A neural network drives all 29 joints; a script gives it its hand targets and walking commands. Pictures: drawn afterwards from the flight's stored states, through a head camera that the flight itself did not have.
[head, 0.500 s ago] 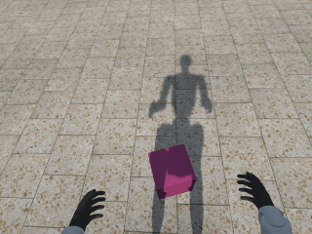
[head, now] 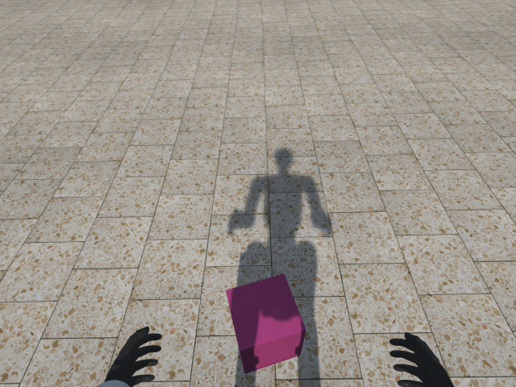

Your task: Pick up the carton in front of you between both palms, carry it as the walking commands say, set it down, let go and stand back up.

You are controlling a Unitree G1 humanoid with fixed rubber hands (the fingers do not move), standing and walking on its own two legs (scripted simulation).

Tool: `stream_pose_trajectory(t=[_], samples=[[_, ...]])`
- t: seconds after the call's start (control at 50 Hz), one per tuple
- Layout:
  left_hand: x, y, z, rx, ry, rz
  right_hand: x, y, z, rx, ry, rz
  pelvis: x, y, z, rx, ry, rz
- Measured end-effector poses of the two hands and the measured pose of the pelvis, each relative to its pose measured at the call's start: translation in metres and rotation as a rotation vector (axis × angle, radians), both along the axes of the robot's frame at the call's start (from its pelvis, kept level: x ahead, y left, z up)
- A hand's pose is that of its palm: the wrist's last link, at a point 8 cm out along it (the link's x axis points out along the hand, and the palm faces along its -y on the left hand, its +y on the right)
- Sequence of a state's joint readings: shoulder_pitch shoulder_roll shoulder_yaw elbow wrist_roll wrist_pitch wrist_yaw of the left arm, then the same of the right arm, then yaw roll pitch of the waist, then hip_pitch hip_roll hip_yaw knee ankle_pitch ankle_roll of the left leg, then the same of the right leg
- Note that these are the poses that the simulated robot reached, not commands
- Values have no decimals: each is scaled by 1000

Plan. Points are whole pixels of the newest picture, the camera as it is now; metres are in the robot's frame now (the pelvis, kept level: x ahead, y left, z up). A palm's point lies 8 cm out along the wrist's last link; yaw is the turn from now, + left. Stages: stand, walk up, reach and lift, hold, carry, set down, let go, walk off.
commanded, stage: let go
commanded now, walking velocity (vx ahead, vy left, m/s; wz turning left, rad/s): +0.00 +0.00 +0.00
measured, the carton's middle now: (264, 323) +0.47 +0.02 -0.65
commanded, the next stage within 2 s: stand in 0.10 s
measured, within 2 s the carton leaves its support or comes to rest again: neither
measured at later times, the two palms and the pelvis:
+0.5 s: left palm out of the picture +0.13 +0.28 -0.12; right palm out of the picture +0.12 -0.23 -0.10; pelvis +0.04 +0.02 -0.01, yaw +1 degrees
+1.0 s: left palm out of the picture +0.04 +0.29 -0.15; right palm out of the picture +0.09 -0.21 -0.12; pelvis +0.05 +0.04 -0.01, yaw +2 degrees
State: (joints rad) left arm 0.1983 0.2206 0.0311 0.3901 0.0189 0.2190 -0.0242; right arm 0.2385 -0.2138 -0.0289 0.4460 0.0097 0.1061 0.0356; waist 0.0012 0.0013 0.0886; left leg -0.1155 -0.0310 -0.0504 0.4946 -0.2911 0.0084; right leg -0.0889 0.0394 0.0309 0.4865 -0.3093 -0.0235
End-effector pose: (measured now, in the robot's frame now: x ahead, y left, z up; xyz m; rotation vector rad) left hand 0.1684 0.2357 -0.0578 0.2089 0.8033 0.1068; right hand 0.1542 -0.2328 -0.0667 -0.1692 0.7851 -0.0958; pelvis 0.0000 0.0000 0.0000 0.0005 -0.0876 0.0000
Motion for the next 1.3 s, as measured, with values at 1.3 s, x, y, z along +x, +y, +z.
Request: stream_pose_trajectory(t=[1.3], samples=[[-188, 39, -94, -31, 654, 177, -124, 43, -64, -68, 543, -64, 32, 42, -2, -16, 75, 50]])
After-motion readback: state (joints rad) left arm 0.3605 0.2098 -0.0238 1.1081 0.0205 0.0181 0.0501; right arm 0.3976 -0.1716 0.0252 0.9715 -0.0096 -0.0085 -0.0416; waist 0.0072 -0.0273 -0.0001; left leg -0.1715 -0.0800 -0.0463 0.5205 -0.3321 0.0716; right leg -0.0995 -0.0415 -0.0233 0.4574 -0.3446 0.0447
